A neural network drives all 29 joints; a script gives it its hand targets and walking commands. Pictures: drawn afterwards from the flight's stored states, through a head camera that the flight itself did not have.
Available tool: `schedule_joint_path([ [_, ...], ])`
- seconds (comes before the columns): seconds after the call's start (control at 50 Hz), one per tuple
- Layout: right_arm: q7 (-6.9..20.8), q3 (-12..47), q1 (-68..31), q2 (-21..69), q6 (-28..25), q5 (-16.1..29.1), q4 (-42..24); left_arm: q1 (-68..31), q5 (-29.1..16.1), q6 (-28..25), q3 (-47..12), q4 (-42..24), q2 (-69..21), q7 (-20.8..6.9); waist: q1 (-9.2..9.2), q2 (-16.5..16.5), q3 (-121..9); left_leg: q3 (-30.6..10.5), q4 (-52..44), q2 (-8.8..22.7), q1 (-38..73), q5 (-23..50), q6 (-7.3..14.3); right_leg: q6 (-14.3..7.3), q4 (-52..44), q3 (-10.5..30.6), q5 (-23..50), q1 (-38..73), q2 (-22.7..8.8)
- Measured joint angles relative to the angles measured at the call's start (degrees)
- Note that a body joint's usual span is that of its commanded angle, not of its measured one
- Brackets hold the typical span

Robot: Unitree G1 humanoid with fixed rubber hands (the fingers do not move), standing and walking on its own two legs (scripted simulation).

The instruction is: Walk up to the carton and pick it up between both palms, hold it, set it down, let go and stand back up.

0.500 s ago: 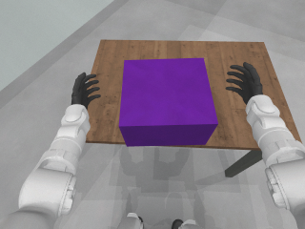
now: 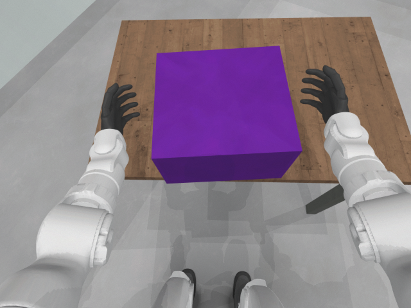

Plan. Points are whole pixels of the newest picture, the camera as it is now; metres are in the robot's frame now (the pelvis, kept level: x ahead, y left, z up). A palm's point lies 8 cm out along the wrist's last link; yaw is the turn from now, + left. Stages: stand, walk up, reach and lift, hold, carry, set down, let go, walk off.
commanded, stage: reach and lift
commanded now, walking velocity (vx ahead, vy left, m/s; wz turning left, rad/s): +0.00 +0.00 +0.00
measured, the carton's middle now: (220, 117) +0.51 +0.04 -0.05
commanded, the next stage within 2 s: none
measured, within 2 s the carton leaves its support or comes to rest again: neither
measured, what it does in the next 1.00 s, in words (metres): stands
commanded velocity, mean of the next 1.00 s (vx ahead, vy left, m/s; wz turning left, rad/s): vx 0.00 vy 0.00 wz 0.00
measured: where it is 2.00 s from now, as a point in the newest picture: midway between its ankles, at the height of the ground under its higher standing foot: outside the picture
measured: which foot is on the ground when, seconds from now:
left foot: down 0.00-1.00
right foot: down 0.00-1.00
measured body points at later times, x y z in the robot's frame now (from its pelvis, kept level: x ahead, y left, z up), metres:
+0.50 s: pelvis +0.00 +0.02 -0.04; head +0.18 +0.00 +0.37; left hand +0.43 +0.25 -0.05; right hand +0.51 -0.16 -0.04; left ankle +0.03 +0.13 -0.69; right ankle +0.04 -0.09 -0.69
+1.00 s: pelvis +0.00 +0.01 -0.03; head +0.15 +0.01 +0.39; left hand +0.45 +0.22 -0.04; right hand +0.50 -0.15 -0.01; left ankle +0.03 +0.13 -0.69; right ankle +0.04 -0.09 -0.69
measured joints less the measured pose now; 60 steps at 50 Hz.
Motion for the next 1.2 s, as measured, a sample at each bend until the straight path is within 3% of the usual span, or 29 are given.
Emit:
schedule_joint_path([
  [0.18,0.42,-1.52,2.81,-0.64,-3.49,-1.17,-2.64,4.57,-0.22,-2.79,0.47,-4.65,-1.32,0.64,1.39,1.4,-0.53,0.14,6.2,0.4,-7.25,-2.62,0.61,0.61,4.95,0.25,-1.77,-6.83,0.31],
  [0.36,0.06,-3.9,5.64,-1.11,-3.89,-4.17,-8.33,9.08,1.55,-1.87,2.38,-12.33,-3.5,1.18,2.77,2.68,-1.05,-0.07,11.81,0.64,-11.97,-5.2,1.08,1.11,9.7,0.3,-3.81,-11.19,0.58],
  [0.48,0.02,-5.52,5.14,-0.69,-2.9,-6.1,-8.37,9.44,2.48,-0.4,2.59,-14.26,-4.86,2.17,3.09,3.06,-1.46,-0.38,14.04,0.54,-12.48,-6.3,1.28,1.34,11.64,0.18,-4.84,-11.48,0.56],
  [0.82,-0.91,-10.1,0.37,3.84,-2.58,-9.66,0.89,4.06,6.78,-0.75,3.36,-7.64,-8.46,5.47,1.22,1.62,-1.11,-1.08,15.21,0.63,-9.05,-7.34,1.01,1.15,12.48,-0.13,-5.81,-7.79,0.92],
  [1.2,-2.41,-13.69,-0.12,6.24,-4.11,-14.61,1.38,2.32,7.16,-5.49,6.62,-0.98,-8.11,4.34,0.76,1.66,-0.75,-0.57,15.4,0.27,-8.32,-7.6,0.57,0.69,14.38,0.59,-6.82,-8.03,0.75],
])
